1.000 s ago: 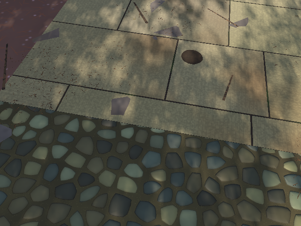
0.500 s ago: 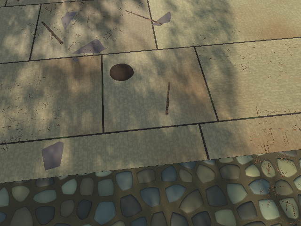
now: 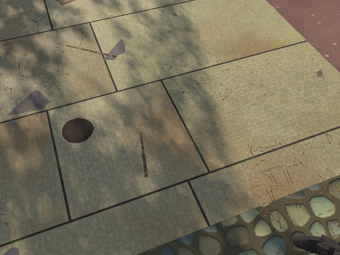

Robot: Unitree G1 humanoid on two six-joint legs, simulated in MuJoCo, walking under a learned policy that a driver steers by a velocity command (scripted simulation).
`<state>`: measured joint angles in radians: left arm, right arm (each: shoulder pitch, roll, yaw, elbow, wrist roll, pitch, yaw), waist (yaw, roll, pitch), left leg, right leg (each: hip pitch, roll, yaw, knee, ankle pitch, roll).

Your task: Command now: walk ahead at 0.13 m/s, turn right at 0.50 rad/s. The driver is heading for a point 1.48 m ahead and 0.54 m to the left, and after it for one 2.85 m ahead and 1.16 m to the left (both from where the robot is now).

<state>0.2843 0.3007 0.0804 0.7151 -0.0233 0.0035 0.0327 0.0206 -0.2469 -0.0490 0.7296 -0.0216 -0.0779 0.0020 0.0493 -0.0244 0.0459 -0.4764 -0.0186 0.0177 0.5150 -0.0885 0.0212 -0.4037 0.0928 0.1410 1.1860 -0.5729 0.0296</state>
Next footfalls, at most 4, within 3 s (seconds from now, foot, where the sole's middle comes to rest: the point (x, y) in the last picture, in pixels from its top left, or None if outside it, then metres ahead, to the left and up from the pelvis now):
0.24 right None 0.09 -0.14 -0.76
0.54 left None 0.08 0.12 -0.76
1.06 right None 0.15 -0.08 -0.76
1.36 left None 0.00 0.14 -0.76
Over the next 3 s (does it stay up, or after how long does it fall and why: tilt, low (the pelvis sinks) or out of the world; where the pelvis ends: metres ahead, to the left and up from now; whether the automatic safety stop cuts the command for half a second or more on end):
stays up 0.50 0.25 0.01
